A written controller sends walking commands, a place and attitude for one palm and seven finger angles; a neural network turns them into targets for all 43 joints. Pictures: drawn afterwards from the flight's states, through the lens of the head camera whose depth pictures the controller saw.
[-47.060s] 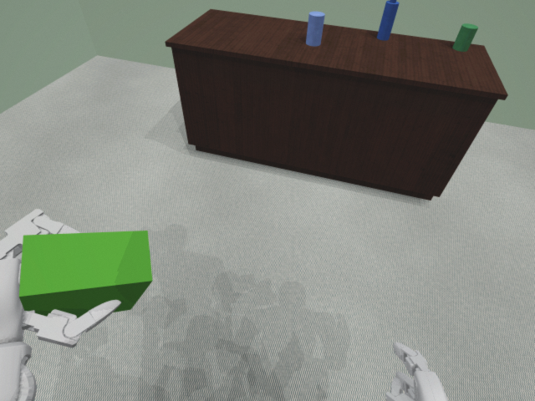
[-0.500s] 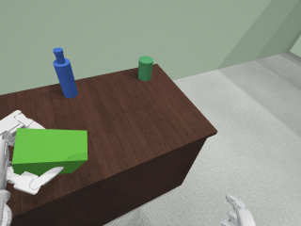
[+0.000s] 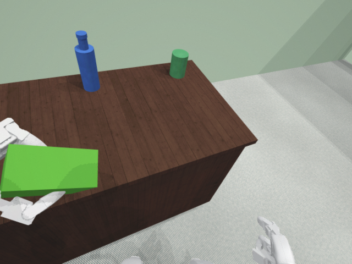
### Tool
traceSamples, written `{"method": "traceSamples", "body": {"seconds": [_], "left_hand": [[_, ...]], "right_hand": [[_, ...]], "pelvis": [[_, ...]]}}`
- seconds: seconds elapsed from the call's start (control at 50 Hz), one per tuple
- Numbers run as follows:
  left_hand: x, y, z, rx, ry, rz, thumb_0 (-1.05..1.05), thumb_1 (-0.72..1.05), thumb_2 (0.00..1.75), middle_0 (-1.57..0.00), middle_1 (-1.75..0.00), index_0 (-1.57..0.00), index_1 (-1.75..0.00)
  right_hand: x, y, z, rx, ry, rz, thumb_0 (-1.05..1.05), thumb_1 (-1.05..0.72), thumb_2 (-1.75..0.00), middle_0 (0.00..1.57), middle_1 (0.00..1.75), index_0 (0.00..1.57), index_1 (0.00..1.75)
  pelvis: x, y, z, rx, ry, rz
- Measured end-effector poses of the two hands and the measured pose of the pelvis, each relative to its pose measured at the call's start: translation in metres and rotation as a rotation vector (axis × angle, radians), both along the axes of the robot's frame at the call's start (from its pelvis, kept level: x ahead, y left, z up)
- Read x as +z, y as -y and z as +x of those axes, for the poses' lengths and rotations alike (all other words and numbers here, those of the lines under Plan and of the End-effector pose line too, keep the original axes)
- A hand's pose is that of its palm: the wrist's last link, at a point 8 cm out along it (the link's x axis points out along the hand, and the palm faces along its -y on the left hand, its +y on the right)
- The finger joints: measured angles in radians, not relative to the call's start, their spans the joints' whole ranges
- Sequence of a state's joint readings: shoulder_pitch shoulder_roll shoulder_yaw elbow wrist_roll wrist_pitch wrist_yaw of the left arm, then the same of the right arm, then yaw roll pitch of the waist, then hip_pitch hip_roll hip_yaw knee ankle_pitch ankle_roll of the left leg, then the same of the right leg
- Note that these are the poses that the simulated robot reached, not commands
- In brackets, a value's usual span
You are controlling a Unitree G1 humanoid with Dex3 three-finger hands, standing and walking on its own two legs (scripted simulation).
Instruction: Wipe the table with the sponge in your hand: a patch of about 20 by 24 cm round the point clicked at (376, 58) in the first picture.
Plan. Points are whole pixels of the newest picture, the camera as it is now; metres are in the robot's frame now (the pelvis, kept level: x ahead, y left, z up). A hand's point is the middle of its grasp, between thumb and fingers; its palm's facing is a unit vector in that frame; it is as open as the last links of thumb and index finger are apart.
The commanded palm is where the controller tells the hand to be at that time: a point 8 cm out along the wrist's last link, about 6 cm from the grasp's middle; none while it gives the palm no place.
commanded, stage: step back with the hand held close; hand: left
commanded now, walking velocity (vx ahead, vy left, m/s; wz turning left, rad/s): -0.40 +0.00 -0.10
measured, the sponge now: (59, 174) +0.23 +0.22 +0.14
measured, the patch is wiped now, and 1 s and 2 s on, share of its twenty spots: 1.00 1.00 1.00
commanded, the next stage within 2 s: stop stepping back and stand still in 0.40 s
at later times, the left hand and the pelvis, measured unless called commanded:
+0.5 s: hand out of the picture +0.11 +0.24 +0.17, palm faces +0.33 -0.87 -0.37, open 9.8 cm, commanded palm +0.05 +0.27 +0.20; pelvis -0.13 +0.00 +0.01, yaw -3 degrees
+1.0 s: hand out of the picture -0.06 +0.20 +0.17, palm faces +0.33 -0.91 -0.25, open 9.8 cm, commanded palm -0.10 +0.25 +0.20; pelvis -0.27 -0.03 +0.01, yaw -2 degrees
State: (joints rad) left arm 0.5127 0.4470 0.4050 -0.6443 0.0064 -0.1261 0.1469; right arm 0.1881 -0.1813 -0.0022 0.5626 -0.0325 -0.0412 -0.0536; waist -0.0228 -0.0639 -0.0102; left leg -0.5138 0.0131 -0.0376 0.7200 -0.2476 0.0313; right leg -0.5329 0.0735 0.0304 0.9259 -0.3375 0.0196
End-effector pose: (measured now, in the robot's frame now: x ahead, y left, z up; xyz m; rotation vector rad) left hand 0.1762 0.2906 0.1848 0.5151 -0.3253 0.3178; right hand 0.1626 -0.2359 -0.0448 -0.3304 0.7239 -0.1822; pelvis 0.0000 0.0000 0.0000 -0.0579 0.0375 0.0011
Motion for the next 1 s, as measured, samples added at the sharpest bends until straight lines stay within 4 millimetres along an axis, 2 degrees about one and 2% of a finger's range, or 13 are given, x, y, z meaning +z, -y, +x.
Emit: {"method": "traceSamples", "body": {"seconds": [0.06,0.12,0.26,0.34,0.4,0.46,0.52,0.58,0.68,0.78,0.82,0.88,1.0], "left_hand": [[0.014,-0.003,-0.01,0.036,0.045,-0.012,-0.01,-0.5,1.06,-0.77,-1.37,-0.78,-1.37],[0.021,0.005,-0.016,0.042,0.091,-0.067,-0.01,-0.5,1.06,-0.77,-1.37,-0.78,-1.37],[0.009,0.051,-0.024,-0.111,0.014,-0.114,-0.01,-0.49,1.06,-0.77,-1.37,-0.78,-1.38],[0.014,0.053,-0.053,-0.181,0.0,-0.082,-0.01,-0.5,1.06,-0.77,-1.37,-0.78,-1.38],[0.014,0.037,-0.072,-0.157,0.008,-0.05,-0.01,-0.5,1.06,-0.77,-1.37,-0.78,-1.37],[0.007,0.016,-0.09,-0.111,0.035,-0.035,-0.01,-0.5,1.06,-0.77,-1.37,-0.78,-1.37],[-0.005,0.003,-0.109,-0.05,0.014,-0.068,-0.01,-0.5,1.06,-0.77,-1.37,-0.78,-1.38],[-0.008,0.009,-0.131,-0.04,-0.019,-0.128,-0.01,-0.5,1.06,-0.77,-1.37,-0.78,-1.38],[0.005,0.031,-0.172,-0.097,0.006,-0.154,-0.01,-0.5,1.06,-0.77,-1.37,-0.78,-1.38],[0.016,0.032,-0.204,-0.044,0.019,-0.084,-0.01,-0.5,1.06,-0.77,-1.37,-0.78,-1.38],[0.014,0.031,-0.217,-0.007,0.019,-0.058,-0.01,-0.5,1.06,-0.77,-1.37,-0.78,-1.38],[0.006,0.033,-0.238,0.004,0.015,-0.122,-0.01,-0.5,1.06,-0.77,-1.37,-0.78,-1.38],[-0.007,0.044,-0.269,-0.054,0.012,-0.199,-0.01,-0.5,1.06,-0.77,-1.37,-0.78,-1.38]], "right_hand": [[-0.001,-0.007,-0.012,0.012,-0.015,0.03,0.01,-0.9,-0.9,0.21,0.3,0.2,0.3],[-0.003,-0.011,-0.023,0.028,-0.015,0.062,0.01,-0.9,-0.9,0.21,0.3,0.2,0.3],[-0.013,-0.004,-0.057,0.01,0.002,0.129,0.01,-0.9,-0.9,0.21,0.3,0.2,0.3],[0.003,0.009,-0.088,-0.073,-0.017,0.097,0.01,-0.9,-0.9,0.21,0.3,0.2,0.3],[0.011,0.017,-0.106,-0.082,-0.028,0.035,0.01,-0.9,-0.9,0.21,0.3,0.2,0.3],[0.009,0.023,-0.119,-0.079,-0.015,-0.023,0.01,-0.9,-0.9,0.21,0.3,0.2,0.3],[0.012,0.019,-0.138,-0.069,-0.003,-0.014,0.01,-0.9,-0.9,0.2,0.3,0.2,0.3],[0.019,0.011,-0.162,-0.051,0.042,0.017,0.01,-0.9,-0.9,0.2,0.3,0.2,0.3],[0.02,0.003,-0.21,-0.053,0.074,0.074,0.01,-0.9,-0.9,0.21,0.3,0.2,0.3],[0.0,0.007,-0.246,-0.041,0.038,0.116,0.01,-0.9,-0.9,0.21,0.3,0.2,0.3],[-0.012,0.013,-0.256,-0.027,0.032,0.127,0.01,-0.9,-0.9,0.21,0.3,0.2,0.3],[-0.021,0.023,-0.276,-0.027,-0.016,0.121,0.01,-0.9,-0.9,0.21,0.3,0.2,0.3],[0.002,0.042,-0.312,-0.068,-0.004,0.072,0.01,-0.9,-0.9,0.21,0.3,0.2,0.3]], "pelvis": [[0.007,0.002,-0.005,-0.022,-0.014,-0.004],[0.011,0.006,-0.015,-0.048,-0.024,0.001],[0.01,0.016,-0.059,-0.058,-0.002,-0.037],[0.017,0.017,-0.071,-0.068,-0.027,0.016],[0.017,0.013,-0.086,-0.057,-0.052,0.024],[0.005,0.004,-0.109,-0.032,-0.059,0.013],[0.007,0.003,-0.135,-0.07,-0.025,0.049],[0.012,0.002,-0.156,-0.076,0.006,0.036],[0.016,0.007,-0.183,-0.066,0.034,0.018],[0.015,0.02,-0.208,-0.051,0.034,0.02],[0.007,0.026,-0.222,-0.051,0.039,0.029],[0.007,0.027,-0.24,-0.026,0.057,-0.011],[0.012,0.03,-0.269,-0.03,0.004,0.025]]}}
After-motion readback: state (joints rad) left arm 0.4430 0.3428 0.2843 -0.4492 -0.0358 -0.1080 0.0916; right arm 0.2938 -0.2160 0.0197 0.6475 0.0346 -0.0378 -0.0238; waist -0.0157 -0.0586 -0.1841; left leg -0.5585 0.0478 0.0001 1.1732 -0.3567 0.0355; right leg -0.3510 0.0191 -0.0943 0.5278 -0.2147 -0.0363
